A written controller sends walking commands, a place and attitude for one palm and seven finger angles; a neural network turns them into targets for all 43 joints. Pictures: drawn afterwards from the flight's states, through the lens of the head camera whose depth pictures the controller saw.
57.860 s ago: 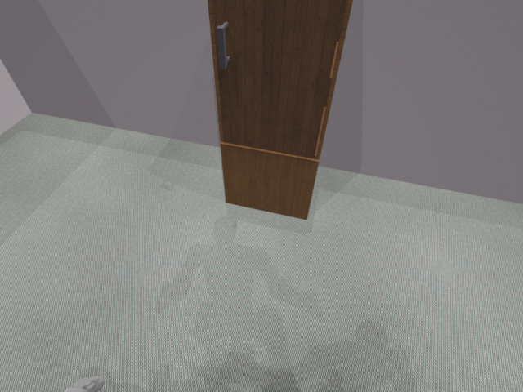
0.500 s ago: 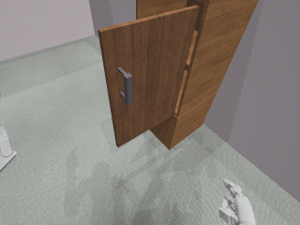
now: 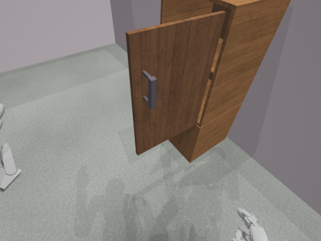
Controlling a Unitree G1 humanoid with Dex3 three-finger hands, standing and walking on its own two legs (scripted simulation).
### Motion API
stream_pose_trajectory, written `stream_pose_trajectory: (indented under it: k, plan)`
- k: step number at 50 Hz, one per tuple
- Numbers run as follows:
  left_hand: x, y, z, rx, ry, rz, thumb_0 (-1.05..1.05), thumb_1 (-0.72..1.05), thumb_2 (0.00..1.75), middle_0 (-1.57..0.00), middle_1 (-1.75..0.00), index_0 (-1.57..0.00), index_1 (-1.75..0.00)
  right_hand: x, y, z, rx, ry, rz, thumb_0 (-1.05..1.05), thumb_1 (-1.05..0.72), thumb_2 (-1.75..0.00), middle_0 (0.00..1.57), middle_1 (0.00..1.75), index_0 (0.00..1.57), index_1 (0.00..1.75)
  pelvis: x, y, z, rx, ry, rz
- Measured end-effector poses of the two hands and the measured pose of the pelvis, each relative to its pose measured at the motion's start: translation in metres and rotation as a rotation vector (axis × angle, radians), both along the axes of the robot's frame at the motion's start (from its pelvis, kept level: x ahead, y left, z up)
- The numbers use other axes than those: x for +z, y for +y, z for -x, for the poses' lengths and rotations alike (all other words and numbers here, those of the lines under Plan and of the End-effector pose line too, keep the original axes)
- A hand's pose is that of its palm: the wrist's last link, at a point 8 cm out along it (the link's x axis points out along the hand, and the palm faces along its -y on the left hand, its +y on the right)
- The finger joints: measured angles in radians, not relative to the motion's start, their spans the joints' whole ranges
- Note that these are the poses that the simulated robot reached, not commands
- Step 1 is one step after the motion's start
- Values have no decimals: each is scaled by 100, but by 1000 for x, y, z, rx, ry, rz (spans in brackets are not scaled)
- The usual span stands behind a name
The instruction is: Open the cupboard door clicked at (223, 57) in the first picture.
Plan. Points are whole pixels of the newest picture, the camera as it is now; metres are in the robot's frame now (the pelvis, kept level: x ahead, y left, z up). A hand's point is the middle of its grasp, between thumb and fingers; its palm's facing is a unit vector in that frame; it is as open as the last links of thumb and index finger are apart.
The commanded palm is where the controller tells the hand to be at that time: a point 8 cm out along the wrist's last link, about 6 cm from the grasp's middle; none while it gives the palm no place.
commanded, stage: stop stepping back and stand still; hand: left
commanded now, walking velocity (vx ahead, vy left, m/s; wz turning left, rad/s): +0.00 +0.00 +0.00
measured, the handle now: (148, 90) +0.56 +0.07 +0.06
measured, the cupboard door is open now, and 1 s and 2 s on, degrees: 88 88 88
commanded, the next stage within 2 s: let the arm hang, fingers relaxed in 0.14 s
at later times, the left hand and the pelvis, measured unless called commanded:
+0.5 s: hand out of the picture +0.05 +0.19 -0.15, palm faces -0.03 -0.97 -0.24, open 7.4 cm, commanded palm none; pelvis -0.04 +0.00 -0.01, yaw +1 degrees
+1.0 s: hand out of the picture -0.05 +0.18 -0.17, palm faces +0.09 -0.97 -0.24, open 7.3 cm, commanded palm none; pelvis -0.04 +0.00 +0.00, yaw +3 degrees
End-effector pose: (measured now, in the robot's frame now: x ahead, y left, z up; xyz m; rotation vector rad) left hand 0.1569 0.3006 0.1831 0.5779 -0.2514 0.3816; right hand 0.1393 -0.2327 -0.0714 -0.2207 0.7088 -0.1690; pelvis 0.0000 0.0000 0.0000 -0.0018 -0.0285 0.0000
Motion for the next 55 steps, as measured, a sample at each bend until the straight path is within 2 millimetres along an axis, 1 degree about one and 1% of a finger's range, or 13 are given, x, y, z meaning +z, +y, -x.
stream_pose_trajectory:
  k: [6,12,13,15,18,20,22,25,27,33,40,46,55]
  plan:
    - [-2,3,9,9,6,23,1,89,90,-21,-31,-22,-30,1,19,-10,52,-23,-39,1,-90,-90,20,30,20,30,1,3,7,-8,-3,6]
    - [-12,8,18,40,35,69,1,89,90,-21,-31,-22,-30,4,21,-6,68,-14,-26,1,-90,-90,21,30,20,30,4,5,15,-8,-3,5]
    - [-20,9,17,32,55,72,1,89,90,-21,-31,-21,-30,1,19,-5,80,-16,-32,1,-90,-90,21,30,20,30,3,6,17,2,5,6]
    - [-63,14,8,32,234,117,1,89,90,-20,-31,-21,-30,-12,14,-2,113,41,-37,1,-90,-90,20,30,20,30,0,9,22,20,20,4]
    - [-154,12,12,81,630,245,0,90,90,-20,-30,-20,-30,-35,1,10,101,140,-37,1,-90,-90,21,30,20,30,-5,12,29,23,31,-10]
    - [-210,-2,33,105,882,322,0,90,90,-20,-30,-20,-30,-45,-7,23,74,193,-39,1,-90,-90,20,30,20,30,-6,11,33,18,27,-16]
    - [-254,-24,63,109,1084,395,1,90,90,-20,-30,-20,-30,-51,-14,42,46,255,-37,1,-91,-90,20,30,20,30,-6,8,36,17,22,-19]
    - [-301,-60,111,107,1300,517,1,91,90,-20,-30,-20,-30,-54,-22,78,13,376,-16,1,-91,-90,20,30,20,30,-5,2,40,26,13,-20]
    - [-319,-77,140,139,1384,596,1,93,90,-20,-30,-21,-30,-55,-24,105,-4,468,-1,1,-91,-90,20,30,20,30,-4,-1,42,33,9,-16]
    - [-328,-72,195,258,1500,655,0,98,90,-21,-30,-21,-30,-59,-18,171,-25,696,-10,1,-91,-90,20,30,20,30,1,-7,44,52,9,4]
    - [-316,-63,232,367,1580,644,0,93,90,-20,-30,-21,-30,-73,3,200,-39,766,-95,1,-91,-90,20,30,20,30,3,-6,43,50,9,1]
    - [-314,-63,230,387,1578,640,1,92,90,-20,-30,-20,-30,-79,21,201,-40,763,-147,1,-91,-90,20,30,20,30,3,-5,41,46,9,-2]
    - [-320,-81,196,313,1516,677,0,91,90,-20,-30,-20,-30,-77,30,189,-40,738,-158,0,-91,-90,20,30,20,30,4,-5,35,44,9,-8]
